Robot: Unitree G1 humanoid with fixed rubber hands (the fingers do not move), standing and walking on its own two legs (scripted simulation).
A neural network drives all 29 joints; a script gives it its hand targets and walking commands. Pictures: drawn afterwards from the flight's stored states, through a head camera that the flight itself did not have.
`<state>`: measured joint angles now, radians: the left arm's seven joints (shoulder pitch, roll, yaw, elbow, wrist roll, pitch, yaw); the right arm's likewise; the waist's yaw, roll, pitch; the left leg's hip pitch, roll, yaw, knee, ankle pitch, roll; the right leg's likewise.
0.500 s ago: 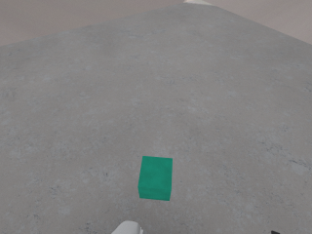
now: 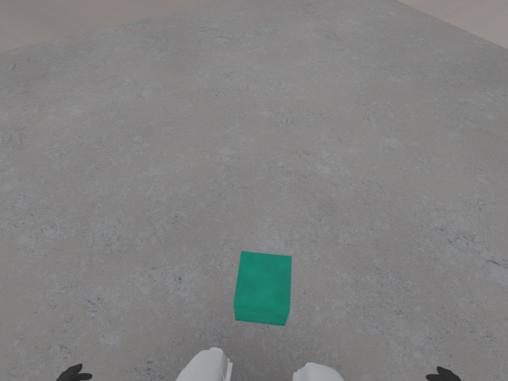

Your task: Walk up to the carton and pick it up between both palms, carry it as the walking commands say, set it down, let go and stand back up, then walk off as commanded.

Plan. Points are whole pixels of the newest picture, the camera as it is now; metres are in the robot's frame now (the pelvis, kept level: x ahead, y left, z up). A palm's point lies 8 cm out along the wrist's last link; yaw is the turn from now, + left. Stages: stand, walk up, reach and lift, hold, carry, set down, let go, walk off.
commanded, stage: walk up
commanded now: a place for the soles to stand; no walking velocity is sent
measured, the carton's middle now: (263, 288) +0.49 +0.00 -0.64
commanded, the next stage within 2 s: reach and lift in 1.50 s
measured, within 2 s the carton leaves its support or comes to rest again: neither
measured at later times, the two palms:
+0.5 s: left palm (54, 379) +0.12 +0.32 -0.07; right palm out of the picture +0.13 -0.30 -0.09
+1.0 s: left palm out of the picture +0.11 +0.33 -0.08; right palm out of the picture +0.14 -0.30 -0.08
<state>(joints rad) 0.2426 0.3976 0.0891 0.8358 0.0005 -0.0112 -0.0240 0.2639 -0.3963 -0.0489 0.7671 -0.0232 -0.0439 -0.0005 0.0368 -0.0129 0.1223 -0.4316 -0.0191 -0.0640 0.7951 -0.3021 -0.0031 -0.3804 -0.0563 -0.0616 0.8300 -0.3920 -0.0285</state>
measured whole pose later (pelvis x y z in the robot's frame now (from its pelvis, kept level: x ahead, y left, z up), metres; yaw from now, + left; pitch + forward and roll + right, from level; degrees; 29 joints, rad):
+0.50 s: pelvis +0.01 +0.00 +0.00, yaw +0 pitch -2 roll +1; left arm 0.14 0.40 0.09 0.87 0.00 -0.02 -0.02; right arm 0.22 -0.39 -0.04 0.77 -0.02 -0.03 0.00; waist 0.04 0.01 0.05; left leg -0.39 -0.02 -0.06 0.78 -0.36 -0.02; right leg -0.41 -0.06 -0.06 0.83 -0.38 -0.02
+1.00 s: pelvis +0.02 +0.01 +0.01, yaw +0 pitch -1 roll +0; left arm 0.15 0.40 0.09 0.89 0.00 0.00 -0.02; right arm 0.23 -0.39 -0.04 0.77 -0.02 -0.04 -0.01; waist 0.04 0.01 0.04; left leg -0.39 -0.02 -0.07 0.78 -0.37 -0.02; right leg -0.39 -0.06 -0.06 0.79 -0.38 0.00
